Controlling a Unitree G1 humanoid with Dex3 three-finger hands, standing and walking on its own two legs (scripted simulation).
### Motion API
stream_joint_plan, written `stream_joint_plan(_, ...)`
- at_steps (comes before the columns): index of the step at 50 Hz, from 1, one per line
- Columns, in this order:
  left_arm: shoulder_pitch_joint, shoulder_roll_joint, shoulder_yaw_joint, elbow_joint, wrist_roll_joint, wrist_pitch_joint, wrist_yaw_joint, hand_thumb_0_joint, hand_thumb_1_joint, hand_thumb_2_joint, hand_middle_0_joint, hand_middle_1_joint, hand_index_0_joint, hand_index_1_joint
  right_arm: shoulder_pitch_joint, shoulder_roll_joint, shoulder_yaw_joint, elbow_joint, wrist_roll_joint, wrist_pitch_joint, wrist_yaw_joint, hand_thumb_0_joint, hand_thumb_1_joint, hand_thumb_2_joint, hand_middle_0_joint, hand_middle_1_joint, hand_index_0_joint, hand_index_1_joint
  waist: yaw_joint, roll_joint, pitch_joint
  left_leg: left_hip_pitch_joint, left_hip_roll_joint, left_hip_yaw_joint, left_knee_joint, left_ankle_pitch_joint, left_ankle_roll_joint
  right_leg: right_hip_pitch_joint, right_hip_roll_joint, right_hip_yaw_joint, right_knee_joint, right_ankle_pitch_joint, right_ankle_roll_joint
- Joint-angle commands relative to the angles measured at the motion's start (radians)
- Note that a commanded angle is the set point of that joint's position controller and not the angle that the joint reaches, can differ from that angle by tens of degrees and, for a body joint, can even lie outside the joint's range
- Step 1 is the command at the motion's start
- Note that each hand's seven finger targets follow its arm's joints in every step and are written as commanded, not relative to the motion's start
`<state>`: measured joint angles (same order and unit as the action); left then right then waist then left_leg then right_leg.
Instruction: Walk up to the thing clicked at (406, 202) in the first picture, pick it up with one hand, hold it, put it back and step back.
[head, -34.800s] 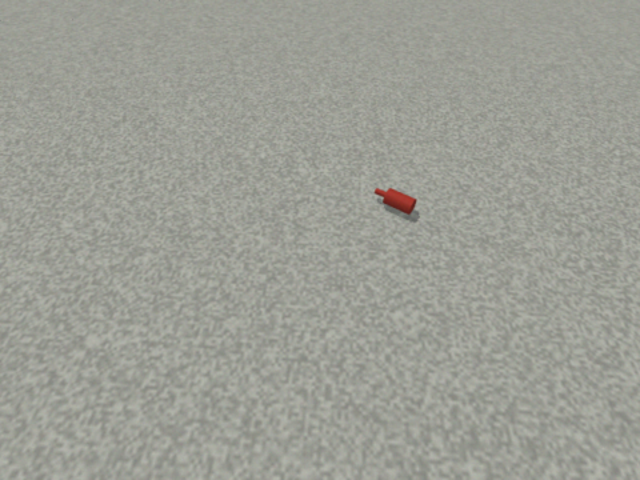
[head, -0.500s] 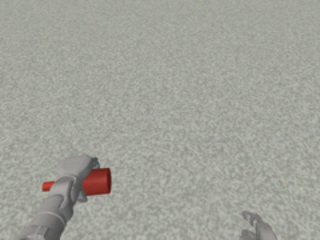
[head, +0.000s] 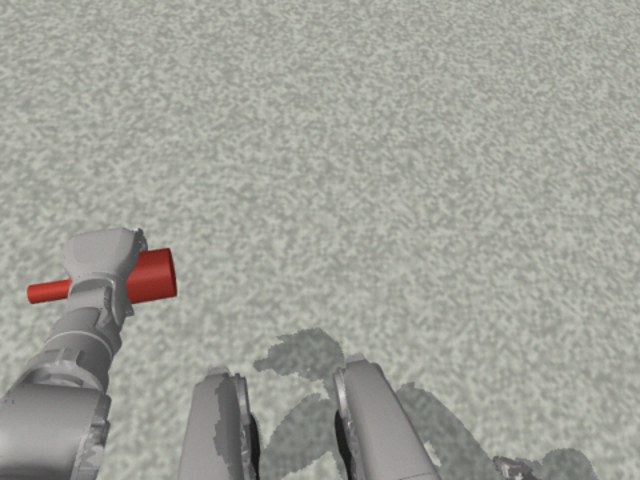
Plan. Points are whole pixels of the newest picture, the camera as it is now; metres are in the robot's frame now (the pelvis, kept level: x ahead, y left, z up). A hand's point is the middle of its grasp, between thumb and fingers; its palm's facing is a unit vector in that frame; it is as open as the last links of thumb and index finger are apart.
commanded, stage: crouch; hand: left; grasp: from above
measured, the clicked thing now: (105, 282) +0.41 +0.26 -0.15
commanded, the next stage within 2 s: lower in 1.12 s
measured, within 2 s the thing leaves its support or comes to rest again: neither
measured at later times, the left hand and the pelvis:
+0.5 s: hand (153, 298) +0.43 +0.24 -0.30, palm faces -0.42 -0.05 -0.91, open 10.0 cm; pelvis -0.01 -0.01 -0.13, yaw -2 degrees
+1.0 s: hand (166, 307) +0.43 +0.23 -0.38, palm faces -0.44 -0.06 -0.90, open 10.0 cm; pelvis -0.02 -0.02 -0.21, yaw -5 degrees
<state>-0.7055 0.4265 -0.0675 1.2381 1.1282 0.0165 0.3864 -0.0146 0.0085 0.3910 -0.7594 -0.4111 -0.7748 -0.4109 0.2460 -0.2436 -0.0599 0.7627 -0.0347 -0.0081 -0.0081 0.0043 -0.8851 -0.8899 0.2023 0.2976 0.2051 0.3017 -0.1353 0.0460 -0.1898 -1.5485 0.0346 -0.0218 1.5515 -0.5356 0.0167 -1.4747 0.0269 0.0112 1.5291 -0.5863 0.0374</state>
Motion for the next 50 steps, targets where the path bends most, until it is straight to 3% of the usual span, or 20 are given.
stream_joint_plan(1, -0.349, 0.241, 0.059, -0.128, -0.009, -0.016, 0.028, 0.0, 0.762, 0.762, -1.136, -0.565, -1.131, -0.573, 0.081, -0.2, -0.053, -0.081, -0.014, -0.044, -0.015, 0.0, -0.88, -0.893, 0.2, 0.299, 0.2, 0.299, -0.006, 0.096, -0.564, 0.361, -0.021, -0.049, -0.115, 0.025, -0.007, 0.037, 0.011, -0.073, -0.081, 0.086, -0.085)
stream_joint_plan(6, -0.398, 0.276, 0.075, -0.108, 0.006, -0.057, 0.034, 0.0, 0.746, 0.742, -1.118, -0.547, -1.117, -0.551, 0.096, -0.211, -0.044, -0.062, -0.023, -0.059, -0.003, 0.0, -0.879, -0.892, 0.2, 0.299, 0.2, 0.299, -0.036, 0.095, -0.569, 0.256, -0.023, -0.07, -0.022, -0.072, -0.005, -0.108, 0.009, -0.083, 0.006, 0.008, -0.084)
stream_joint_plan(9, -0.445, 0.322, 0.102, -0.148, 0.027, -0.087, 0.05, 0.0, 0.725, 0.75, -1.117, -0.53, -1.11, -0.539, 0.109, -0.208, -0.034, -0.045, -0.031, -0.065, 0.006, 0.0, -0.882, -0.894, 0.2, 0.299, 0.2, 0.299, -0.032, 0.138, -0.635, 0.246, -0.025, -0.06, 0.042, -0.029, -0.006, -0.139, 0.009, -0.088, 0.059, 0.043, -0.083)
stream_joint_plan(10, -0.398, 0.289, 0.09, -0.105, 0.033, -0.087, 0.056, 0.0, 0.744, 0.75, -1.125, -0.537, -1.121, -0.544, 0.104, -0.208, -0.03, -0.047, -0.035, -0.069, 0.011, 0.0, -0.882, -0.894, 0.2, 0.299, 0.2, 0.299, -0.034, 0.139, -0.641, 0.248, -0.025, -0.065, 0.053, -0.016, -0.009, -0.164, 0.006, -0.093, 0.079, 0.048, -0.083)
stream_joint_plan(15, -0.468, 0.334, 0.124, -0.146, 0.054, -0.109, 0.09, 0.0, 0.729, 0.8, -1.133, -0.544, -1.118, -0.562, 0.126, -0.211, -0.027, -0.016, -0.055, -0.08, 0.038, 0.0, -0.888, -0.898, 0.2, 0.299, 0.2, 0.299, -0.046, 0.2, -0.694, 0.249, -0.021, -0.052, 0.158, 0.092, -0.007, -0.212, 0.005, -0.098, 0.147, 0.126, -0.077)
stream_joint_plan(18, -0.425, 0.32, 0.127, -0.068, 0.065, -0.103, 0.108, 0.0, 0.718, 0.825, -1.133, -0.542, -1.112, -0.566, 0.112, -0.206, -0.019, -0.017, -0.063, -0.081, 0.053, 0.0, -0.89, -0.899, 0.2, 0.299, 0.2, 0.299, -0.042, 0.196, -0.67, 0.189, -0.023, -0.034, 0.206, 0.095, -0.003, -0.23, 0.01, -0.101, 0.174, 0.138, -0.076)
stream_joint_plan(19, -0.479, 0.351, 0.144, -0.126, 0.064, -0.109, 0.115, 0.0, 0.71, 0.797, -1.121, -0.543, -1.106, -0.561, 0.119, -0.204, -0.02, -0.007, -0.068, -0.08, 0.056, 0.0, -0.891, -0.898, 0.2, 0.299, 0.2, 0.299, -0.044, 0.197, -0.69, 0.181, -0.023, -0.029, 0.228, 0.107, 0.0, -0.225, 0.014, -0.102, 0.182, 0.152, -0.074)
stream_joint_plan(21, -0.421, 0.311, 0.126, -0.056, 0.063, -0.102, 0.113, 0.0, 0.712, 0.803, -1.123, -0.548, -1.107, -0.567, 0.111, -0.198, -0.019, -0.015, -0.071, -0.081, 0.069, 0.0, -0.893, -0.899, 0.2, 0.299, 0.2, 0.299, -0.041, 0.188, -0.676, 0.154, -0.022, -0.021, 0.257, 0.133, 0.003, -0.224, 0.019, -0.105, 0.203, 0.177, -0.074)
stream_joint_plan(23, -0.424, 0.347, 0.15, -0.044, 0.064, -0.099, 0.114, 0.0, 0.729, 0.779, -1.124, -0.546, -1.113, -0.56, 0.108, -0.201, -0.021, -0.011, -0.077, -0.08, 0.077, 0.0, -0.892, -0.899, 0.2, 0.299, 0.2, 0.299, -0.037, 0.183, -0.67, 0.119, -0.021, -0.014, 0.291, 0.15, 0.009, -0.219, 0.022, -0.101, 0.219, 0.2, -0.07)
stream_joint_plan(25, -0.402, 0.311, 0.127, -0.004, 0.06, -0.094, 0.105, 0.0, 0.741, 0.761, -1.131, -0.539, -1.122, -0.549, 0.097, -0.201, -0.019, -0.014, -0.081, -0.082, 0.085, 0.0, -0.893, -0.899, 0.2, 0.299, 0.2, 0.299, -0.047, 0.182, -0.632, 0.1, -0.017, -0.02, 0.307, 0.147, 0.007, -0.249, 0.024, -0.107, 0.243, 0.196, -0.071)
stream_joint_plan(26, -0.463, 0.356, 0.151, -0.081, 0.06, -0.105, 0.107, 0.0, 0.737, 0.751, -1.125, -0.531, -1.116, -0.541, 0.105, -0.206, -0.025, -0.002, -0.082, -0.08, 0.088, 0.0, -0.892, -0.898, 0.2, 0.299, 0.2, 0.299, -0.046, 0.204, -0.653, 0.103, -0.013, -0.023, 0.315, 0.147, 0.005, -0.265, 0.027, -0.11, 0.259, 0.194, -0.073)
stream_joint_plan(27, -0.427, 0.336, 0.142, -0.015, 0.065, -0.1, 0.103, 0.0, 0.718, 0.744, -1.117, -0.524, -1.107, -0.536, 0.104, -0.208, -0.024, -0.008, -0.084, -0.08, 0.092, 0.0, -0.893, -0.899, 0.2, 0.299, 0.2, 0.299, -0.047, 0.21, -0.628, 0.095, -0.014, -0.022, 0.322, 0.143, 0.003, -0.271, 0.026, -0.111, 0.268, 0.19, -0.074)
stream_joint_plan(30, -0.44, 0.382, 0.168, -0.058, 0.06, -0.115, 0.099, 0.0, 0.682, 0.733, -1.089, -0.509, -1.077, -0.523, 0.109, -0.216, -0.028, 0.003, -0.086, -0.076, 0.103, 0.0, -0.893, -0.899, 0.2, 0.299, 0.2, 0.299, -0.042, 0.195, -0.662, 0.065, -0.01, -0.018, 0.368, 0.173, 0.007, -0.25, 0.036, -0.115, 0.297, 0.229, -0.069)
stream_joint_plan(32, -0.448, 0.372, 0.162, -0.077, 0.059, -0.125, 0.095, 0.0, 0.698, 0.731, -1.096, -0.532, -1.088, -0.541, 0.112, -0.206, -0.025, 0.0, -0.09, -0.077, 0.113, 0.0, -0.897, -0.9, 0.2, 0.299, 0.2, 0.299, -0.047, 0.196, -0.654, 0.054, -0.007, -0.02, 0.39, 0.183, 0.008, -0.262, 0.038, -0.118, 0.319, 0.237, -0.069)
stream_joint_plan(34, -0.449, 0.417, 0.189, -0.034, 0.077, -0.13, 0.098, 0.0, 0.679, 0.715, -1.09, -0.499, -1.079, -0.512, 0.105, -0.219, -0.024, 0.002, -0.09, -0.074, 0.114, 0.0, -0.895, -0.9, 0.2, 0.299, 0.2, 0.299, -0.04, 0.207, -0.626, 0.018, -0.007, -0.026, 0.391, 0.132, 0.004, -0.308, 0.04, -0.123, 0.346, 0.187, -0.074)
stream_joint_plan(35, -0.448, 0.384, 0.181, -0.041, 0.075, -0.135, 0.099, 0.0, 0.689, 0.697, -1.088, -0.513, -1.083, -0.518, 0.111, -0.211, -0.023, 0.001, -0.095, -0.073, 0.118, 0.0, -0.896, -0.9, 0.2, 0.299, 0.2, 0.299, -0.052, 0.203, -0.618, 0.01, -0.007, -0.026, 0.399, 0.128, 0.004, -0.308, 0.039, -0.126, 0.347, 0.188, -0.072)
stream_joint_plan(36, -0.439, 0.423, 0.205, -0.038, 0.079, -0.137, 0.104, 0.0, 0.693, 0.688, -1.079, -0.523, -1.08, -0.524, 0.113, -0.219, -0.023, 0.001, -0.095, -0.071, 0.122, 0.0, -0.895, -0.899, 0.2, 0.299, 0.2, 0.299, -0.046, 0.2, -0.626, -0.001, -0.006, -0.024, 0.403, 0.117, 0.005, -0.299, 0.042, -0.129, 0.352, 0.183, -0.074)
stream_joint_plan(38, -0.451, 0.378, 0.171, 0.001, 0.081, -0.137, 0.102, 0.0, 0.68, 0.687, -1.072, -0.517, -1.07, -0.52, 0.101, -0.216, -0.016, -0.004, -0.095, -0.071, 0.126, 0.0, -0.894, -0.899, 0.2, 0.299, 0.2, 0.299, -0.059, 0.188, -0.613, -0.037, -0.009, -0.022, 0.417, 0.081, 0.008, -0.323, 0.044, -0.129, 0.362, 0.154, -0.072)
stream_joint_plan(42, -0.503, 0.43, 0.183, 0.016, 0.072, -0.142, 0.106, 0.0, 0.659, 0.683, -1.058, -0.514, -1.054, -0.52, 0.088, -0.225, -0.014, 0.002, -0.092, -0.075, 0.127, 0.0, -0.893, -0.899, 0.2, 0.3, 0.2, 0.3, -0.052, 0.192, -0.613, -0.085, -0.007, -0.021, 0.442, 0.021, 0.011, -0.356, 0.051, -0.132, 0.39, 0.102, -0.076)
stream_joint_plan(50, -0.547, 0.454, 0.177, 0.064, 0.073, -0.147, 0.117, 0.0, 0.65, 0.659, -1.065, -0.486, -1.057, -0.496, 0.079, -0.228, 0.008, 0.017, -0.099, -0.086, 0.119, 0.0, -0.895, -0.9, 0.2, 0.3, 0.2, 0.3, -0.062, 0.206, -0.57, -0.146, -0.007, -0.021, 0.483, -0.053, 0.008, -0.422, 0.054, -0.142, 0.435, 0.028, -0.081)
